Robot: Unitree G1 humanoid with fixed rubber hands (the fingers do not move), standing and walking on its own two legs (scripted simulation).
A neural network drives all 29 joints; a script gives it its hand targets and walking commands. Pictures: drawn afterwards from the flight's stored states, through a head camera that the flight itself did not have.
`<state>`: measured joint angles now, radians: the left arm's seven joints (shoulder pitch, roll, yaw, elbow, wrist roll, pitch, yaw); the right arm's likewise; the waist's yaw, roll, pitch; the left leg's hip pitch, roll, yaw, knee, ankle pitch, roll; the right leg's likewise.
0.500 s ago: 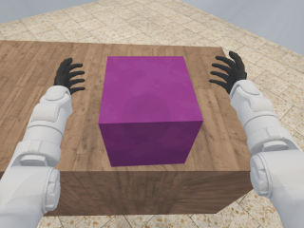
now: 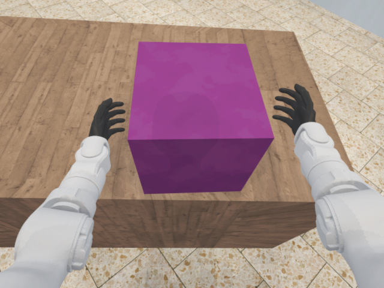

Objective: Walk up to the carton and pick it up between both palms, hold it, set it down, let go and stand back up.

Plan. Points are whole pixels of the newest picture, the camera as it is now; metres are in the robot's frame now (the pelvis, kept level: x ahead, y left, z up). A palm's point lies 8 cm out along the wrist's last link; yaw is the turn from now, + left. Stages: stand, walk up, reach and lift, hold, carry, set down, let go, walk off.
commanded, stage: reach and lift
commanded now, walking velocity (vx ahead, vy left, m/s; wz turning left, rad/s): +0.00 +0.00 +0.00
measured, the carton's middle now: (193, 121) +0.49 +0.05 +0.03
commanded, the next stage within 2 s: none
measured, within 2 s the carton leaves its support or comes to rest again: neither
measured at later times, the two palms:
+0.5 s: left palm (112, 135) +0.43 +0.22 +0.03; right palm (294, 116) +0.49 -0.17 +0.08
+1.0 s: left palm (117, 136) +0.43 +0.21 +0.03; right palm (272, 120) +0.48 -0.12 +0.07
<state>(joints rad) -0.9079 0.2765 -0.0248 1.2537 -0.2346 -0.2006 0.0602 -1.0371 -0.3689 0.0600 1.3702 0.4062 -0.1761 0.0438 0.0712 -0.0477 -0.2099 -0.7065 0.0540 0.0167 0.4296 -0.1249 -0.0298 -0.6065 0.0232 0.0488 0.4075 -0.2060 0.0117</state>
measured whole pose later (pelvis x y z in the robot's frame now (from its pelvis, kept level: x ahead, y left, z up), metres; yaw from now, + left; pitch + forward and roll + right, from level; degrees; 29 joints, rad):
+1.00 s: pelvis +0.00 +0.00 +0.00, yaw +0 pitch +27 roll -2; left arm -0.92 0.13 0.18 1.24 -0.08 -0.24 0.13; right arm -1.04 -0.23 -0.04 1.32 0.15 -0.23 -0.01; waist 0.08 -0.04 -0.28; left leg -0.80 0.06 0.02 0.45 -0.12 -0.03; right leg -0.70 0.03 0.05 0.42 -0.20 0.01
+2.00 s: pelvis +0.00 -0.01 +0.00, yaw +0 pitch +20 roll -1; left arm -0.91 0.06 0.50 1.24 0.22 -0.24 0.10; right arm -0.93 -0.08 -0.57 1.15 -0.41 -0.27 0.00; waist 0.08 -0.04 -0.16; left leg -0.64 0.06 0.02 0.41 -0.12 -0.03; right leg -0.55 0.03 0.04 0.41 -0.21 0.01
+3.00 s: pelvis -0.02 -0.01 +0.00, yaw +0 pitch +17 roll -1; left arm -0.86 0.10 0.32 1.24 0.11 -0.21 0.11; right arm -0.91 -0.08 -0.50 1.27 -0.28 -0.34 -0.04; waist 0.08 -0.04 -0.21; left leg -0.60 0.06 0.02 0.41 -0.10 -0.03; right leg -0.51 0.03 0.04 0.41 -0.20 0.01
